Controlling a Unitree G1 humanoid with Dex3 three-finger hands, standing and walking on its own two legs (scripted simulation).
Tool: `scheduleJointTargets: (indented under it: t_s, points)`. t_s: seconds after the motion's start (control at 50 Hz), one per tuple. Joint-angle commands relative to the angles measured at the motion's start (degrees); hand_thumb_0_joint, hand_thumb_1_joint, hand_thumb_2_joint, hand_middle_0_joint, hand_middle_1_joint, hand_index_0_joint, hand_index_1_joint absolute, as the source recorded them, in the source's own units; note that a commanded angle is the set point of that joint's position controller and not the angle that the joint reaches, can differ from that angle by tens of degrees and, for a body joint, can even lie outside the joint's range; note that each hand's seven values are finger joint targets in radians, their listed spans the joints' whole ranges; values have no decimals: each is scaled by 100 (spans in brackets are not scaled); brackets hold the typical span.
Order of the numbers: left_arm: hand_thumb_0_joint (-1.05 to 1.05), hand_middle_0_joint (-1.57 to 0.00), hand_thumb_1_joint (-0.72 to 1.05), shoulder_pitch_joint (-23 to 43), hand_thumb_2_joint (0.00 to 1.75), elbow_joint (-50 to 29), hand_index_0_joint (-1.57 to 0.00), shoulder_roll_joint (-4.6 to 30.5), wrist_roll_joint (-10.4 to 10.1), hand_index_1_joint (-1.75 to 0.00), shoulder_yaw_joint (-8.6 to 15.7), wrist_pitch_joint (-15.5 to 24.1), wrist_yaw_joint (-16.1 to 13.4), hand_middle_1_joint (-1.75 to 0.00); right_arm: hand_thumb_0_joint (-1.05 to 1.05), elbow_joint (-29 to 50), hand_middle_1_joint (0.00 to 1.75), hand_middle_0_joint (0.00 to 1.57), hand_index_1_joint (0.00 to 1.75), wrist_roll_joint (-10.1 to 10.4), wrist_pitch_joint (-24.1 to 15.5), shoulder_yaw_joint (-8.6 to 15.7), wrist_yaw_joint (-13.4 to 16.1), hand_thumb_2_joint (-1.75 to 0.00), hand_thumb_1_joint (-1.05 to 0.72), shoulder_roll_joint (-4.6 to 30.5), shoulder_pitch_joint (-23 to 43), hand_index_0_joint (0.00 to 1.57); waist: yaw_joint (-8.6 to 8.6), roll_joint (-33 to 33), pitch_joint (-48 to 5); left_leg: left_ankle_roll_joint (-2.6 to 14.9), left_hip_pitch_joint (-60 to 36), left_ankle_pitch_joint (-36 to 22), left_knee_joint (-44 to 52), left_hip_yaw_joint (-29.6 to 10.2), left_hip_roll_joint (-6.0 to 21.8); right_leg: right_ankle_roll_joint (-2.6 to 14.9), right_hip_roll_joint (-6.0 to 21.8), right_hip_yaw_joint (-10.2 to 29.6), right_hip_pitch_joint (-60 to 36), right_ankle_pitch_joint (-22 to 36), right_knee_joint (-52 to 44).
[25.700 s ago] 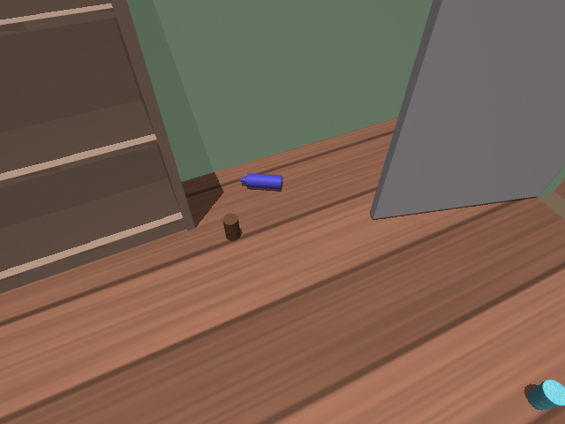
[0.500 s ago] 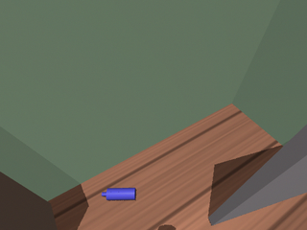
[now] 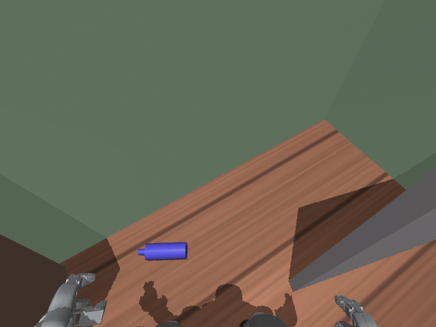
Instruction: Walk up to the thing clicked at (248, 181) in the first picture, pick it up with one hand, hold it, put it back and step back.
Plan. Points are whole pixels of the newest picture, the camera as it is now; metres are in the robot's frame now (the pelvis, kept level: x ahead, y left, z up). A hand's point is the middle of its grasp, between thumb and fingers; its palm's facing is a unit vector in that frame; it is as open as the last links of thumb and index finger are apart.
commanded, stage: rise first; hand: left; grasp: from above
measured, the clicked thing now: (162, 251) +0.44 +0.23 -0.72
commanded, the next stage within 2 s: none
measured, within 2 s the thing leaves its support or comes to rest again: neither
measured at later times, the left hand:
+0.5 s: hand out of the picture +0.14 +0.26 -0.23, palm faces -0.21 -0.85 -0.49, open 14.1 cm
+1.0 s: hand (126, 282) +0.26 +0.28 -0.43, palm faces -0.45 -0.38 -0.81, open 14.0 cm
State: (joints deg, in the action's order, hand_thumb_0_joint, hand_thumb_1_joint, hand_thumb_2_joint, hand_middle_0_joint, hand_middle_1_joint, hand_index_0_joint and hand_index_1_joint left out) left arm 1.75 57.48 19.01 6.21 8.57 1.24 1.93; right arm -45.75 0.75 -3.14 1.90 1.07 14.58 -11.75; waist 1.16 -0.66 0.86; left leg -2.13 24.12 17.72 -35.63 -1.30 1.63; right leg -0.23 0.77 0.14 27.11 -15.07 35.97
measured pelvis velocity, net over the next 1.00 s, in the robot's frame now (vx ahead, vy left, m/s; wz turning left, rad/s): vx -0.06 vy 0.01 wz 0.01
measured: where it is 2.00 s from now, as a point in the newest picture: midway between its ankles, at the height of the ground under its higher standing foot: outside the picture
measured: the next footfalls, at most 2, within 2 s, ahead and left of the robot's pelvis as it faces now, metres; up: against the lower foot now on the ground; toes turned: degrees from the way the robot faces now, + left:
none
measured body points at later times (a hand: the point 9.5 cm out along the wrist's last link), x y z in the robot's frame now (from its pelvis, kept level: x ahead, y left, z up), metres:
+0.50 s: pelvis +0.00 +0.02 -0.08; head +0.11 +0.04 +0.35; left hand +0.15 +0.31 -0.19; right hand +0.18 -0.23 -0.17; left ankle +0.00 +0.14 -0.72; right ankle +0.03 -0.12 -0.72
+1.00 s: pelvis -0.06 +0.01 -0.28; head +0.14 +0.01 +0.12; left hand +0.28 +0.30 -0.38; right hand +0.11 -0.26 -0.42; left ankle +0.00 +0.14 -0.72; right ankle +0.03 -0.12 -0.72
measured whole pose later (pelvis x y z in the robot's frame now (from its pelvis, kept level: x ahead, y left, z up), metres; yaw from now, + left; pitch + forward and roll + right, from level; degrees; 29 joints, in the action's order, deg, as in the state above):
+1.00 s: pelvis -0.06 +0.01 -0.28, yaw +1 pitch +34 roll -1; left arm 21.3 46.5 25.8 45.3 4.1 5.1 -9.6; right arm -38.1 -0.8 -8.6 3.9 -2.6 16.9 -4.2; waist 2.3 1.3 -8.8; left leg -2.5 104.8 41.0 -111.8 -4.0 -1.1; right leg -1.2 1.7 0.6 107.2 -36.1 109.3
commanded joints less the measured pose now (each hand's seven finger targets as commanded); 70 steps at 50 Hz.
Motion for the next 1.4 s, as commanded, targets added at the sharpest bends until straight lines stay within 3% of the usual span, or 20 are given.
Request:
scheduleJointTargets:
  t_s: [0.0, 0.1, 0.16, 0.22, 0.24, 0.28, 0.3, 0.38, 0.42, 0.5, 0.6, 0.68, 0.8, 0.88, 0.9, 0.96, 1.06, 1.12, 1.22, 1.38]
  points:
    - [0, -4, -30, -267, 99, -631, -5, 978, 333, -108, 174, -369, -190, -110, 0, 1009, 30, 20, 30, 24, -202, 339, 64, -90, -89, 948, 87, 20, -200, 134, -1309, 204, 286, -729, -5, 317, -345, 68, -57, -147, -587, 500, -176]
    - [0, -6, -54, -266, 97, -1287, -7, 767, 435, -110, 68, -649, -271, -111, 0, 1392, 30, 20, 30, 26, -366, 370, -7, -90, -88, 903, 96, 20, -100, -55, -1119, 210, 953, -69, -571, 239, -246, 68, -132, -223, 365, -262, 409]
    - [0, -7, -56, -275, 96, -2012, -8, 949, 571, -110, 270, -549, -300, -111, 0, 1548, 30, 20, 30, 2, -500, 427, -16, -90, -89, 873, 27, 20, -70, 26, -1533, 221, 1192, -132, -1035, 181, -211, 65, -125, -214, 681, -186, 902]
    - [0, -7, -56, -624, 98, -2506, -7, 770, 790, -111, 131, -456, -348, -111, 0, 1677, 30, 20, 30, -31, -616, 417, -8, -90, -89, 789, 13, 20, -40, 214, -1742, 211, 1473, -173, -1460, 181, -186, 87, -101, -173, 1052, -135, 1368]
    - [0, -7, -56, -781, 97, -2618, -8, 941, 912, -111, 276, -455, -385, -112, 0, 1698, 30, 20, 30, -34, -639, 423, 12, -90, -89, 784, 17, 20, -95, 281, -1877, 205, 1537, -226, -1592, 188, -189, 89, -91, -167, 1109, -98, 1495]
    - [0, -7, -56, -1119, 99, -2922, -7, 731, 1025, -111, 136, -495, -407, -111, 0, 1760, 30, 20, 30, -50, -660, 420, 18, -90, -88, 770, 9, 20, -64, 406, -1945, 169, 1655, -308, -1735, 150, -155, 118, -94, -173, 1352, -64, 1749]
    - [0, -7, -56, -1234, 99, -3152, -7, 830, 1115, -111, 256, -538, -443, -111, 0, 1826, 30, 20, 30, -57, -666, 432, 16, -90, -89, 785, 13, 20, -88, 505, -2081, 159, 1652, -382, -1809, 116, -148, 122, -86, -177, 1380, -4, 1848]
    - [0, -7, -57, -1659, 99, -3828, -7, 648, 1175, -109, 111, -732, -516, -109, 0, 1961, 30, 20, 30, -47, -704, 431, 10, -90, -89, 763, 37, 20, -68, 575, -2265, 140, 1816, -516, -2067, -14, -89, 131, -81, -204, 1729, 36, 2226]
    - [0, -6, -56, -1357, 99, -4001, -6, 682, 1246, -109, 48, -792, -570, -108, 0, 2000, 30, 20, 30, -42, -735, 437, 28, -90, -89, 784, 54, 20, 100, 466, -2307, 172, 2063, -421, -2334, -34, -72, 116, -78, -201, 2022, 6, 2403]
    - [0, -7, -56, -891, 98, -3540, -7, 825, 1593, -108, 66, -729, -635, -109, 0, 1968, 30, 20, 30, -67, -846, 391, 20, -91, -91, 812, 199, 20, 180, 350, -2144, 192, 2975, -49, -3020, -102, -80, 124, -51, -229, 2963, -329, 3093]
    - [0, -5, -49, -653, 94, -3508, -7, 743, 2137, -107, -251, -348, -702, -110, 0, 1979, 30, 20, 30, -76, -984, 437, -96, -89, -86, 896, 222, 20, 190, 537, -3037, 164, 3469, -303, -3914, -101, -168, 150, -45, -210, 3777, -201, 4074]
    - [0, -6, -53, 37, 97, -3018, -7, 1289, 2642, -107, 23, -10, -924, -108, 0, 1794, 30, 20, 30, -54, -991, 486, -182, -90, -88, 1031, 316, 20, 107, 538, -3317, 164, 4329, -188, -4649, -112, -208, 164, -31, -188, 4539, -233, 4843]
    - [0, -5, -51, 982, 97, -2783, -6, 1649, 3354, -107, 53, 257, -1226, -108, 0, 1531, 30, 20, 30, -44, -872, 571, -274, -90, -87, 1127, 182, 20, 75, 656, -4238, 200, 4984, -367, -5564, 44, -295, 172, -3, -134, 4973, 65, 5592]
    - [0, -5, -52, 2280, 98, -2168, -6, 1895, 3796, -106, -26, 384, -1339, -107, 0, 1258, 30, 20, 30, -100, -799, 563, -313, -90, -88, 1137, 37, 20, 228, 384, -4481, 273, 5878, 134, -6232, 144, -343, 137, 6, -97, 5257, -174, 5956]
    - [0, -5, -52, 2533, 98, -1979, -6, 2121, 3887, -106, 94, 425, -1358, -108, 0, 1230, 30, 20, 30, -115, -770, 579, -318, -90, -88, 1166, 8, 20, 214, 256, -4570, 309, 6133, 408, -6395, 180, -358, 113, 10, -74, 5263, -373, 5987]
    - [0, -5, -54, 3283, 100, -1579, -6, 2303, 4163, -106, -11, 600, -1385, -106, 0, 1166, 30, 20, 30, -159, -709, 602, -318, -90, -88, 1168, -31, 20, 260, 128, -4759, 347, 6638, 1083, -6646, 262, -393, 86, -10, -61, 5374, -1109, 6051]
    - [0, -6, -53, 4064, 100, -701, -7, 2594, 4515, -107, -57, 835, -1438, -109, 0, 1053, 30, 20, 30, -232, -571, 611, -324, -90, -89, 1186, -137, 20, 332, 22, -4533, 378, 7255, 1783, -6933, 294, -423, 88, -56, -117, 5837, -2046, 6219]
    - [0, -6, -53, 4450, 101, -377, -7, 2959, 4872, -106, 20, 943, -1516, -108, 0, 996, 30, 20, 30, -266, -457, 549, -356, -90, -90, 1229, -198, 20, 354, 139, -4518, 402, 7558, 1896, -7147, 307, -464, 107, -52, -168, 6072, -2176, 6462]
    - [0, -6, -54, 5203, 102, 148, -7, 3152, 5331, -103, -71, 1166, -1783, -104, 0, 861, 30, 20, 30, -325, -291, 458, -417, -90, -90, 1242, -235, 20, 572, 422, -4072, 409, 7822, 2405, -7285, 202, -509, 146, -75, -324, 6894, -2641, 6786]
    - [0, -6, -54, 6002, 102, 745, -6, 3069, 5999, -99, -300, 1280, -2213, -99, 0, 547, 30, 20, 30, -498, -145, 328, -565, -90, -90, 1357, -565, 20, 844, 1232, -4200, 314, 7330, 1803, -7531, 49, -489, 204, -4, -570, 7682, -1810, 7417]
